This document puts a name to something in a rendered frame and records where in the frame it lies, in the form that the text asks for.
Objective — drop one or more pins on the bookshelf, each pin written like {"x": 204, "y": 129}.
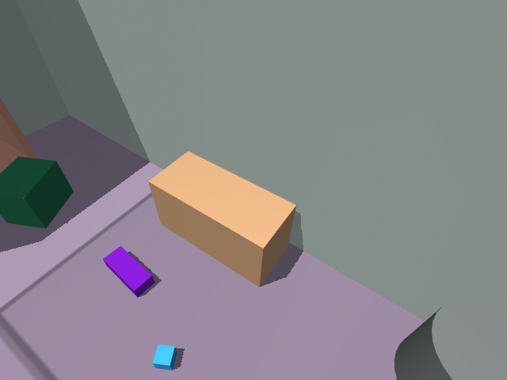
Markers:
{"x": 13, "y": 144}

